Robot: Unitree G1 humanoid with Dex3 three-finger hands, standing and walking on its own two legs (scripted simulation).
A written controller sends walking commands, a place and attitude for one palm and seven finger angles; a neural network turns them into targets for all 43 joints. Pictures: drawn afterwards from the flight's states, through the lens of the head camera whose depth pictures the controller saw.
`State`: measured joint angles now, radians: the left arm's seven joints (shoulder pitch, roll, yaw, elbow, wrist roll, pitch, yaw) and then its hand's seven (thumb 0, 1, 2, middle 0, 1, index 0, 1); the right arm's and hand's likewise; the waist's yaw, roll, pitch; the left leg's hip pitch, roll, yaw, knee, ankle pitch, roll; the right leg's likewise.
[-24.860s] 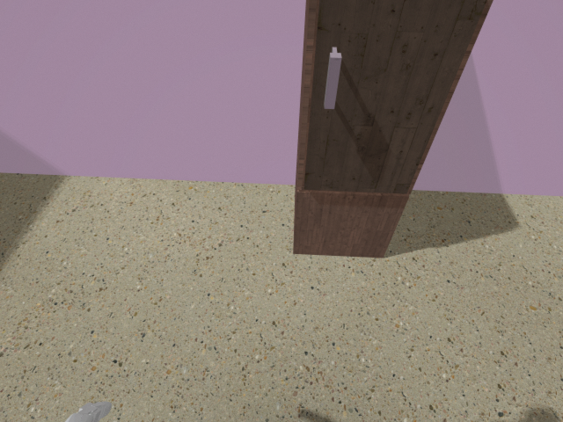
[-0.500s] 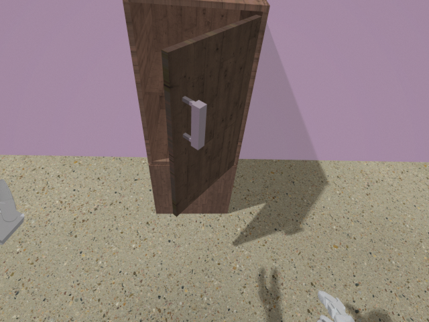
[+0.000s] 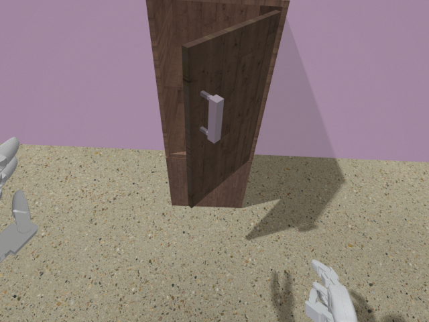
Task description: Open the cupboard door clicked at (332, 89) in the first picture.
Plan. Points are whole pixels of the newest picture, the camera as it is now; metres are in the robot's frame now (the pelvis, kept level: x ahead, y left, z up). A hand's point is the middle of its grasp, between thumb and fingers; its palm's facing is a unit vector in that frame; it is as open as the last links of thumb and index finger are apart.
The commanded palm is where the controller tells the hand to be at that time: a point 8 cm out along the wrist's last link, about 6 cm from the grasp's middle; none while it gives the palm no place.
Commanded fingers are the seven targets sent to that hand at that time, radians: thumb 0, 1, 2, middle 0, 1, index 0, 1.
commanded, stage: stop stepping back and stand still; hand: left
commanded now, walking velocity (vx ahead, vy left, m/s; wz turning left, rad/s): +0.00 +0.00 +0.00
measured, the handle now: (209, 116) +0.58 +0.05 +0.07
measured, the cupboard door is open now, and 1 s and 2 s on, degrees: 48 48 48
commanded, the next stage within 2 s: let the arm hang, fingers relaxed in 0.10 s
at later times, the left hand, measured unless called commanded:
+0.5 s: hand out of the picture +0.03 +0.18 -0.18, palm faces -0.02 -0.99 -0.16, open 7.4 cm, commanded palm none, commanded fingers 0.00 0.90 0.90 -0.20 -0.30 -0.20 -0.30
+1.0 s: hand out of the picture -0.06 +0.16 -0.17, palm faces +0.11 -0.97 -0.22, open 7.4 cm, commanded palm none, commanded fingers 0.00 0.90 0.90 -0.20 -0.30 -0.20 -0.30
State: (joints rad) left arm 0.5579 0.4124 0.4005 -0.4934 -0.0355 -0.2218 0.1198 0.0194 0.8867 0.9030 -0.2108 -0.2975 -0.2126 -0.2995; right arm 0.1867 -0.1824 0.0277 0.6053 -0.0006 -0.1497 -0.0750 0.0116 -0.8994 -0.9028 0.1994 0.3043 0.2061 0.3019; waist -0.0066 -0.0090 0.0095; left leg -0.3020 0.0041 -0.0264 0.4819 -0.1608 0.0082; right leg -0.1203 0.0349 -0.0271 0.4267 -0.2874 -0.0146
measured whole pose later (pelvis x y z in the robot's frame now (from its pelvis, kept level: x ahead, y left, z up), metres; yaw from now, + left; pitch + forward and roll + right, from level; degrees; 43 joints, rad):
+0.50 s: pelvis -0.02 +0.01 +0.00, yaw +2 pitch -1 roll -1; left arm 0.26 0.19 -0.02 0.94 0.02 0.05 -0.01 0.02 0.91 0.90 -0.20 -0.29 -0.20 -0.30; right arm 0.18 -0.27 0.01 0.99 -0.03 0.01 -0.01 0.01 -0.90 -0.90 0.20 0.30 0.21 0.30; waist -0.03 -0.02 0.05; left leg -0.34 -0.03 -0.04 0.50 -0.14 0.03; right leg -0.18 0.00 -0.05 0.51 -0.31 0.00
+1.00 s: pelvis +0.00 +0.00 +0.00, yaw +3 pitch -2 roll +0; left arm 0.37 0.13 0.02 1.16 0.01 0.00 0.04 0.01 0.91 0.90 -0.20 -0.29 -0.20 -0.30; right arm 0.29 -0.11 0.01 1.16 -0.02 0.03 -0.03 0.02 -0.92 -0.90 0.20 0.30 0.21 0.30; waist 0.00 0.03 0.04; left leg -0.29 -0.04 -0.06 0.47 -0.15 0.01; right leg -0.11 0.00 -0.07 0.47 -0.33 -0.02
